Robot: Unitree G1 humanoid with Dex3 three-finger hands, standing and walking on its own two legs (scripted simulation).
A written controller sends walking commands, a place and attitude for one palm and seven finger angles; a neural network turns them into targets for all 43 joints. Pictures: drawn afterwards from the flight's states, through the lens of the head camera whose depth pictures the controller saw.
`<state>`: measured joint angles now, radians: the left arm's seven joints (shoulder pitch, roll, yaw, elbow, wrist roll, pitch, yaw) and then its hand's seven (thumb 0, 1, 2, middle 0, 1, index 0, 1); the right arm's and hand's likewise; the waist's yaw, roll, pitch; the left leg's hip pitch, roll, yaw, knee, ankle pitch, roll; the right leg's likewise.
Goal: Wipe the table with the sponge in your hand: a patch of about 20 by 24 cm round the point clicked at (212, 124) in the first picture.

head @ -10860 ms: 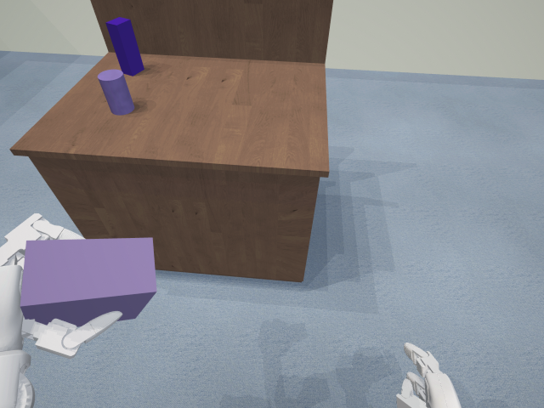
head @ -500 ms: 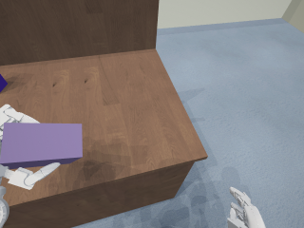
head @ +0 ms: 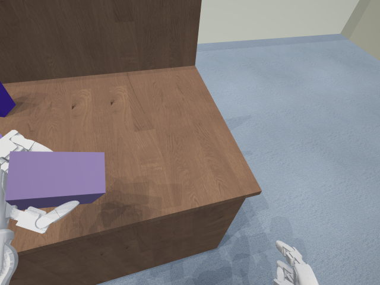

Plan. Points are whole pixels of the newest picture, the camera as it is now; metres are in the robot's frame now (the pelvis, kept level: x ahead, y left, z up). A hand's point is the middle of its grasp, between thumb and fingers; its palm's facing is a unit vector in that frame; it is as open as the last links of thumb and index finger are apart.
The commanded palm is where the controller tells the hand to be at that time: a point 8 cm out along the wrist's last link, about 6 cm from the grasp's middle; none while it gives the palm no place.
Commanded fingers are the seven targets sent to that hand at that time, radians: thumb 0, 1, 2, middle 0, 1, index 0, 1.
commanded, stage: come to a stop and stand still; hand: left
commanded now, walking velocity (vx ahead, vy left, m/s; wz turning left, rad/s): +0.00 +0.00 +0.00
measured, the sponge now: (72, 181) +0.24 +0.22 +0.14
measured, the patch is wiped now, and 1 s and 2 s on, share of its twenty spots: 0.00 0.00 0.00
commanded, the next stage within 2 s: look again from close up in 0.74 s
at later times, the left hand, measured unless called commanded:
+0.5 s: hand (84, 146) +0.29 +0.22 +0.16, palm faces +0.24 -0.86 -0.46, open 10.2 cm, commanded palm +0.22 +0.26 +0.18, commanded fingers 0.00 0.10 1.30 -1.20 -1.60 -1.20 -1.60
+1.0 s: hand (67, 152) +0.27 +0.24 +0.17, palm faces +0.30 -0.88 -0.36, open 10.2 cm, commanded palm +0.22 +0.27 +0.18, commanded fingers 0.00 0.10 1.30 -1.20 -1.60 -1.20 -1.60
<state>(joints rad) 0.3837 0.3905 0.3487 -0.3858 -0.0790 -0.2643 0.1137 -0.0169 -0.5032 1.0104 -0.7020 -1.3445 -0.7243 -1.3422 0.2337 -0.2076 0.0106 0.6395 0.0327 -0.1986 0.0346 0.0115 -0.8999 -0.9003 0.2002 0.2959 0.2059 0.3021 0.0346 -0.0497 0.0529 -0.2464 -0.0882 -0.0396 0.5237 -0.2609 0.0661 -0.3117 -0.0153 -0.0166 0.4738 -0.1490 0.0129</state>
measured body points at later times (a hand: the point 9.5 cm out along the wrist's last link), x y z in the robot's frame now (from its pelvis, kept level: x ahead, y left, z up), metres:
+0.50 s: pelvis +0.04 -0.01 +0.00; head +0.09 +0.00 +0.45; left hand +0.27 +0.26 +0.19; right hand +0.19 -0.26 -0.08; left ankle +0.01 +0.07 -0.73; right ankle +0.06 -0.13 -0.73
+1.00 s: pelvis +0.04 +0.00 +0.01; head +0.06 +0.03 +0.45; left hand +0.25 +0.28 +0.19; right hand +0.21 -0.21 -0.06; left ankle +0.01 +0.08 -0.73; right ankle +0.06 -0.13 -0.73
